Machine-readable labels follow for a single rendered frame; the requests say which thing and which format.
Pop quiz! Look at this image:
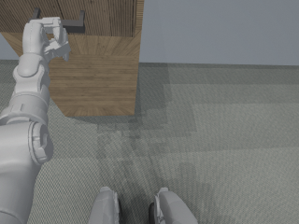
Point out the drawer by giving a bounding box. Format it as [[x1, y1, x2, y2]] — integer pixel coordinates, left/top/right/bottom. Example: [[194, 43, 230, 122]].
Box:
[[0, 0, 136, 37]]

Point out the robot left hand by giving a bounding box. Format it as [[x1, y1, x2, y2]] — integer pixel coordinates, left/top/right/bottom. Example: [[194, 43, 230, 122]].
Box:
[[22, 17, 71, 64]]

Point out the right robot shin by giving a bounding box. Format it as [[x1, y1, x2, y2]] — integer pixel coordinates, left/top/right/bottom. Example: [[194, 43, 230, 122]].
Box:
[[154, 188, 168, 224]]

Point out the cabinet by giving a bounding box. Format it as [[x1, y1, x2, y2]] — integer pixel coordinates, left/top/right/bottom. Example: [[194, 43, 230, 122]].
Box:
[[0, 0, 145, 117]]

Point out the robot shin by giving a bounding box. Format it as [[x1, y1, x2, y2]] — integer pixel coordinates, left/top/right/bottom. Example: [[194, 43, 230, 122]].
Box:
[[154, 188, 168, 224], [95, 187, 120, 224]]

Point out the robot left forearm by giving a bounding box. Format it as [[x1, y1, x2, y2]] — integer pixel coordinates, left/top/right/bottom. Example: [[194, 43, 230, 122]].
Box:
[[0, 53, 50, 128]]

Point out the left robot upper arm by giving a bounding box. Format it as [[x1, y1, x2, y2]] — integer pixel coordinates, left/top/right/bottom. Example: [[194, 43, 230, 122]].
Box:
[[0, 121, 54, 224]]

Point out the handle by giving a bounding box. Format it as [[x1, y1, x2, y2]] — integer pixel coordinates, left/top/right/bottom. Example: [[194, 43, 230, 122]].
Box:
[[28, 7, 86, 34]]

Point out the left robot shin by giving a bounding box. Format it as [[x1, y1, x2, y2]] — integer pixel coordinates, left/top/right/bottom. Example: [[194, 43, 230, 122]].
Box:
[[95, 187, 120, 224]]

